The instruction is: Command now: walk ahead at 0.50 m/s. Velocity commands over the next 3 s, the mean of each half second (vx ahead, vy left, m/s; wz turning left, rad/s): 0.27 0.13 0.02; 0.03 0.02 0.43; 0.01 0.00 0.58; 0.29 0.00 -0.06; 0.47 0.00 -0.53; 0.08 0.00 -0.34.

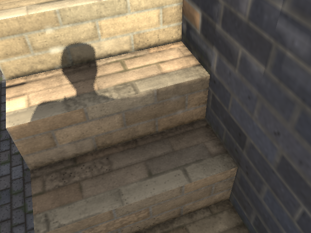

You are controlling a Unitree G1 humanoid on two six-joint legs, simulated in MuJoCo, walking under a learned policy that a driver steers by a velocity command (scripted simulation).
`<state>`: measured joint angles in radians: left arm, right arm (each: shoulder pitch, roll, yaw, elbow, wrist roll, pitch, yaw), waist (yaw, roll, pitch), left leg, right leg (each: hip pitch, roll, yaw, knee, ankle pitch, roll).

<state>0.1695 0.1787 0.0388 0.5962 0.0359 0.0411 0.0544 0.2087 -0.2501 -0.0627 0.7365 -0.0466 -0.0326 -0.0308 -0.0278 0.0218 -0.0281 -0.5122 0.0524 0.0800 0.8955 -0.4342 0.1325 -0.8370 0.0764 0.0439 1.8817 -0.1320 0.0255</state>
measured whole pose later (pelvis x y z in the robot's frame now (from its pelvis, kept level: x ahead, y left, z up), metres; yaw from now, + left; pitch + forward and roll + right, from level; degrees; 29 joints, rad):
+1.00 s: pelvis -0.09 -0.18 -0.15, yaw +12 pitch +3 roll +6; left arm 0.51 0.20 0.02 0.78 0.00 -0.03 0.12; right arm 0.02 -0.20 -0.03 0.65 -0.08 0.16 -0.03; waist -0.01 0.10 0.16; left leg -1.30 -0.08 -0.08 2.13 -0.39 -0.04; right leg -0.18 -0.12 -0.10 0.44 -0.31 -0.03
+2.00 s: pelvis -0.18 -0.19 -0.05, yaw +31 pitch -5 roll +6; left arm 0.50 0.18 0.02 0.63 -0.04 0.04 0.08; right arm -0.15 -0.13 0.00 0.62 -0.06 0.07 -0.01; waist 0.27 -0.01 0.05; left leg -0.54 0.06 0.09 0.57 -0.49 -0.23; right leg -0.65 0.06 0.13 1.61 -0.61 -0.02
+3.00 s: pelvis -0.92 -0.39 -0.82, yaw +8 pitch -1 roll +2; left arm 0.14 0.25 0.08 0.64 0.04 0.07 0.11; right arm 0.32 -0.23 -0.01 0.68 -0.10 0.14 -0.06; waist -0.02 -0.02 0.02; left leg -0.42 0.03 0.12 0.81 -0.59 0.04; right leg -0.63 0.08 0.22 1.39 -0.44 0.08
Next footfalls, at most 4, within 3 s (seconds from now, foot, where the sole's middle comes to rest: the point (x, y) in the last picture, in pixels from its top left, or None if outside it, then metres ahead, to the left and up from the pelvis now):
0.22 right None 0.01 -0.22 -0.74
0.42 left None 0.12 0.01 -0.73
0.64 right None -0.08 -0.27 -0.94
1.30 left None -0.04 0.15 -0.73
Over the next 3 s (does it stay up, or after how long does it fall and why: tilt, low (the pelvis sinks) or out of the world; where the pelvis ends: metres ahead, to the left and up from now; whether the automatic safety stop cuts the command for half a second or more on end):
stays up -0.92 -0.39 -0.82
